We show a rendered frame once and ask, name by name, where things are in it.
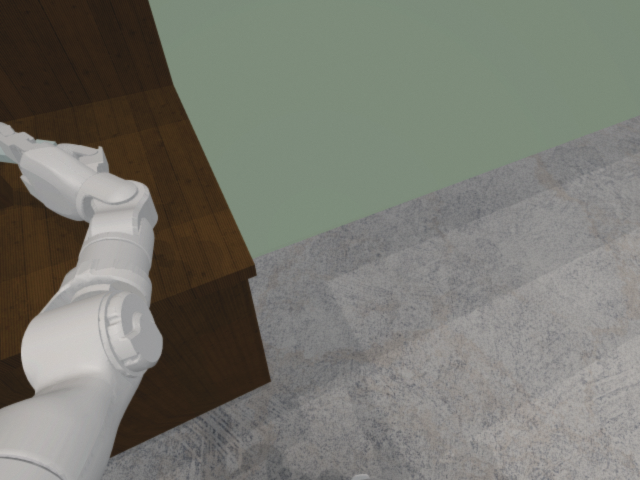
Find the left robot hand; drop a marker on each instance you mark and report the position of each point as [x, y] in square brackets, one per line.
[53, 174]

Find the tap lever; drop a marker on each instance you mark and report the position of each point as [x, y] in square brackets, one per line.
[4, 158]

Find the robot left upper arm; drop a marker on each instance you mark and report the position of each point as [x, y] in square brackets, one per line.
[85, 361]

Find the counter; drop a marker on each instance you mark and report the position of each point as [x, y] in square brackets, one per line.
[93, 73]

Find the robot left forearm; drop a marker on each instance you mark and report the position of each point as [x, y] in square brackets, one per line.
[118, 247]

